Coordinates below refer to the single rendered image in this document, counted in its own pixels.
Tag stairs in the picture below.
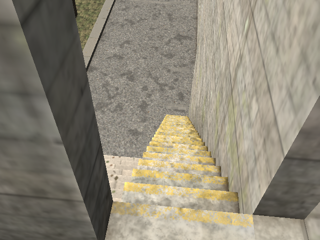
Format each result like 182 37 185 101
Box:
121 114 240 214

